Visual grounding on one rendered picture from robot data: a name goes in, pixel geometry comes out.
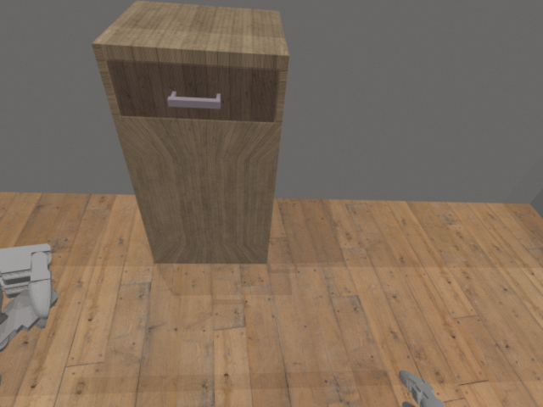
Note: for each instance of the left robot hand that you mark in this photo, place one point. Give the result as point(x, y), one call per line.
point(24, 276)

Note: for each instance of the right robot hand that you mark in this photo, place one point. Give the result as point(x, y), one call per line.
point(421, 391)

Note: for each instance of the cabinet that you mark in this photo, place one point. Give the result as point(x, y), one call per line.
point(204, 188)

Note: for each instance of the handle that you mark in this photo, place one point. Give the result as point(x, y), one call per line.
point(204, 103)

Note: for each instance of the drawer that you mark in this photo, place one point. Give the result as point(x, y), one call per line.
point(142, 88)

